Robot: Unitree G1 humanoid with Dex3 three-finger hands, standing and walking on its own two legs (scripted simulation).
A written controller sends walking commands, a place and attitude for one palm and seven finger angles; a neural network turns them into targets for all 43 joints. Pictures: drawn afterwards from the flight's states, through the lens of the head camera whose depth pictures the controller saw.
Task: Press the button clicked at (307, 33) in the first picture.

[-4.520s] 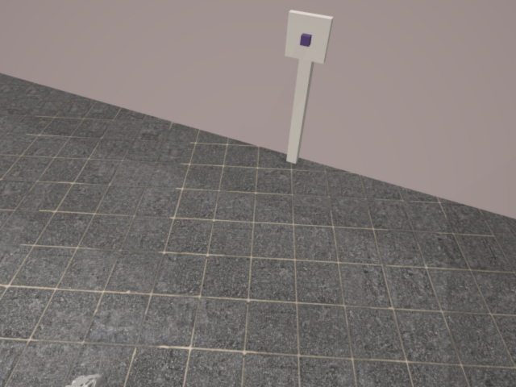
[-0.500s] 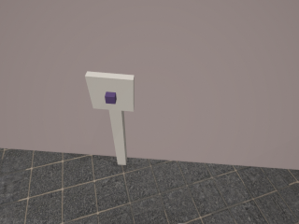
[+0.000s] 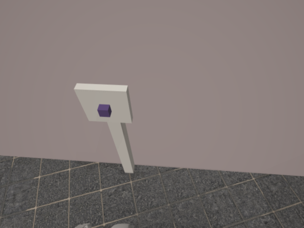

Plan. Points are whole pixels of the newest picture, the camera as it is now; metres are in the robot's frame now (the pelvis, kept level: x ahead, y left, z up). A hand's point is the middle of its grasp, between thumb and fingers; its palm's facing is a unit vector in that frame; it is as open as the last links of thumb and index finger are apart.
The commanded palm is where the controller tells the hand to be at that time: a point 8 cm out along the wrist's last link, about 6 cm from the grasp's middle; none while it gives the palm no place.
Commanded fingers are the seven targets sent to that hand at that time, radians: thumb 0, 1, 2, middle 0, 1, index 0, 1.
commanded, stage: come to a stop and stand still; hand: left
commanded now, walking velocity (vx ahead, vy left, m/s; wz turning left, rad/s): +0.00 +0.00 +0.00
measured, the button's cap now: (104, 109) +0.50 +0.21 -0.04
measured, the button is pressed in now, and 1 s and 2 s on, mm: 0 0 0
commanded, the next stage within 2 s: look again from close up in 0.94 s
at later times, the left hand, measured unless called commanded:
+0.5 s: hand out of the picture -0.05 +0.22 -0.17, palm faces +0.01 -0.98 -0.22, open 7.4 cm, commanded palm none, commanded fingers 0.00 0.90 0.90 -0.20 -0.30 -0.20 -0.30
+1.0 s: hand out of the picture -0.07 +0.18 -0.17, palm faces +0.00 -0.99 -0.16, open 7.4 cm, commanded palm none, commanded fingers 0.00 0.90 0.90 -0.20 -0.30 -0.20 -0.30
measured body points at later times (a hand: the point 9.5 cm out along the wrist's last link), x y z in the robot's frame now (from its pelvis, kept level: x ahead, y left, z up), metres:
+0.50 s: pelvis -0.04 +0.04 +0.01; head -0.02 +0.03 +0.45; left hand -0.05 +0.27 -0.15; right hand +0.00 -0.19 -0.16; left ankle +0.00 +0.14 -0.74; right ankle -0.06 -0.08 -0.74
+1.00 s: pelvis -0.06 +0.02 +0.01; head -0.05 +0.02 +0.46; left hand -0.07 +0.23 -0.16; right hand -0.13 -0.18 -0.16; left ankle +0.00 +0.14 -0.74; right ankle -0.06 -0.08 -0.74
